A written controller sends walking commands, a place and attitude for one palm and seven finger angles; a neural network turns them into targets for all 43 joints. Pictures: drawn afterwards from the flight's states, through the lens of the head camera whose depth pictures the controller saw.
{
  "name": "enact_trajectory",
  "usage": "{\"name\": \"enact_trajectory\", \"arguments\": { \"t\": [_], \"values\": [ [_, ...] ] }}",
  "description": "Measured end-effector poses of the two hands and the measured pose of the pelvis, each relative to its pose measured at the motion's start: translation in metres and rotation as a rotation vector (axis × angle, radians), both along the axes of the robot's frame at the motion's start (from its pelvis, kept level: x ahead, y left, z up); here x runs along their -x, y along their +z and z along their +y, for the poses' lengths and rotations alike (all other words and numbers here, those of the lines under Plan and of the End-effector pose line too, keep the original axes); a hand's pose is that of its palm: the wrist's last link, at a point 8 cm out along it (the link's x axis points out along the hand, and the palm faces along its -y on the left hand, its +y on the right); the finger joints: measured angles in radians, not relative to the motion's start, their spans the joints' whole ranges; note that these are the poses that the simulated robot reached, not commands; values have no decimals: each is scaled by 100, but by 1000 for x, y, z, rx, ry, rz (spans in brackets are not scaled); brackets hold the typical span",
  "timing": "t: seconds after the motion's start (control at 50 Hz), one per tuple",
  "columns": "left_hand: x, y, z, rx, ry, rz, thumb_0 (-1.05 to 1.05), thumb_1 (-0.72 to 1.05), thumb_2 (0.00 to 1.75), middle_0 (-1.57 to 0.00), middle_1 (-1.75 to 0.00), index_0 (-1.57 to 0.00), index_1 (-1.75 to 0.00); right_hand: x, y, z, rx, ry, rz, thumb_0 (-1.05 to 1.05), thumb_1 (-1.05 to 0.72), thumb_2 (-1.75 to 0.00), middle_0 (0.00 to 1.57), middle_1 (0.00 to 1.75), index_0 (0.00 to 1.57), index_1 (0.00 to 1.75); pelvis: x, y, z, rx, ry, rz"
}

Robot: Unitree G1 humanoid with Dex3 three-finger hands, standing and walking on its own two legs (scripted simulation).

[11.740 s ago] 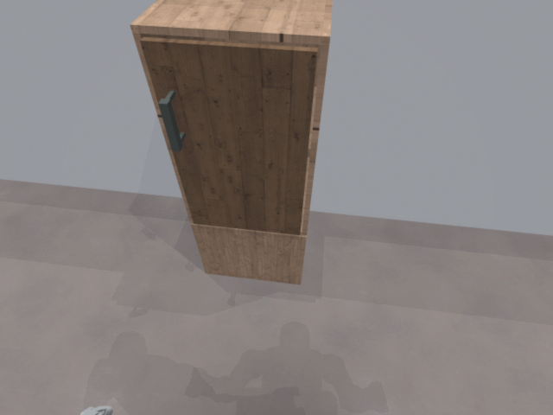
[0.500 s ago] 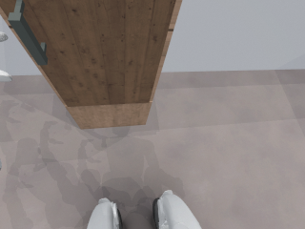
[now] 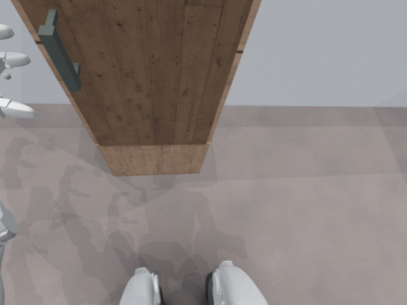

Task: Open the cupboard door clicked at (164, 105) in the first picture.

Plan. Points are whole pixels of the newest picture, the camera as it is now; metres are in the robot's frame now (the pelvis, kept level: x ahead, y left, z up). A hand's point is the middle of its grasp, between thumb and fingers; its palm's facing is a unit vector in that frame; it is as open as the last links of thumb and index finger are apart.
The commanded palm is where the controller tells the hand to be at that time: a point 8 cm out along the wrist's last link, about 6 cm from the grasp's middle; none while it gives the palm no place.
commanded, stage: move the hooked fingers beside the handle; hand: left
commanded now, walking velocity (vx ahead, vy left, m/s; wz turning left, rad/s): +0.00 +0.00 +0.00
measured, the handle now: (64, 54) +0.55 +0.21 +0.09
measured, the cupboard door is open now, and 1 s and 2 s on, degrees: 0 0 0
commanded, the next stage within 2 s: slide the fingers in behind the handle in 0.10 s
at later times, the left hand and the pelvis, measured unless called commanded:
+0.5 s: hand (31, 73) +0.51 +0.26 +0.09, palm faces -0.02 -1.00 -0.01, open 14.0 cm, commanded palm +0.49 +0.30 +0.08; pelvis -0.01 -0.01 +0.00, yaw +0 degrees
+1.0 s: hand (51, 75) +0.50 +0.23 +0.09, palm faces -0.01 -1.00 -0.01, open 14.0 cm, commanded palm +0.48 +0.27 +0.08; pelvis +0.00 -0.01 +0.00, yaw +0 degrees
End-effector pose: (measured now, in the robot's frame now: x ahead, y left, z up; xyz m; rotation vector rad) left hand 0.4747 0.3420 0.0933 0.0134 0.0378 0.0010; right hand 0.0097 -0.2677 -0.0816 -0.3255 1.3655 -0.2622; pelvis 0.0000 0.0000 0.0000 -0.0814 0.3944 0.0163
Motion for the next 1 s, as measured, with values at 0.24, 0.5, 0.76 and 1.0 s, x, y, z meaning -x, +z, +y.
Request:
{"name": "enact_trajectory", "arguments": {
  "t": [0.24,0.5,0.76,1.0],
  "values": [
    [1,-1,-6,7,-3,18,-1,-50,30,-30,-120,-30,-120,7,-5,-2,-7,-1,15,0,-90,-90,20,30,21,30,4,-2,-4,-3,6,-1],
    [-12,-4,-30,7,-19,9,-1,-50,30,-30,-120,-30,-121,28,-4,-6,-7,-37,59,0,-90,-90,20,30,21,30,5,-3,-8,-7,-3,10],
    [-7,0,-45,-1,-15,5,-1,-50,30,-30,-120,-30,-121,20,-4,-5,-31,-36,33,0,-90,-90,20,30,21,30,1,2,-10,-14,-1,-11],
    [-5,-2,-62,3,-12,-13,-1,-50,30,-30,-120,-30,-120,3,-7,-8,-38,-19,-18,0,-90,-90,20,30,21,30,0,3,-12,-22,-3,-20]
  ]
}}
